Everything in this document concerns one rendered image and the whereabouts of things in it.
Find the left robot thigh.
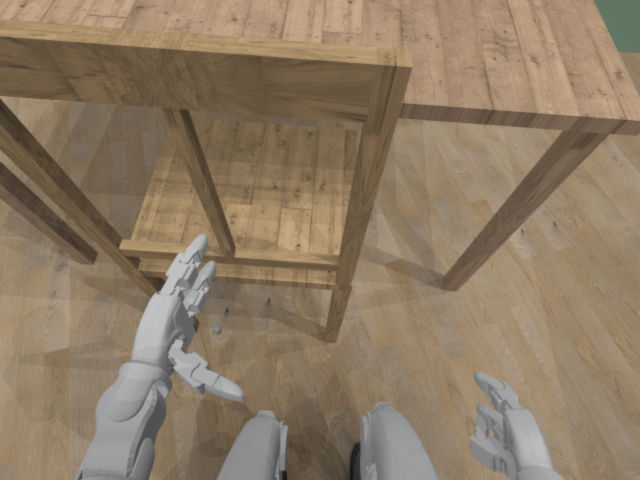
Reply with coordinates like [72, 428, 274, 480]
[216, 417, 289, 480]

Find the chair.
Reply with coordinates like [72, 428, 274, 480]
[0, 19, 412, 343]

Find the robot right hand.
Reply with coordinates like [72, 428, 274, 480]
[470, 371, 554, 480]

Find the left robot forearm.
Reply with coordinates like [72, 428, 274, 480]
[74, 361, 173, 480]

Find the right robot thigh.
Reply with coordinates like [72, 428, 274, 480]
[360, 410, 441, 480]

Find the table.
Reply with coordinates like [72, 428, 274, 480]
[0, 0, 640, 291]

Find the robot left hand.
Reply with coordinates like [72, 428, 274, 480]
[131, 233, 244, 402]

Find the robot thigh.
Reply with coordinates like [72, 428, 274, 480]
[216, 417, 289, 480]
[360, 410, 441, 480]

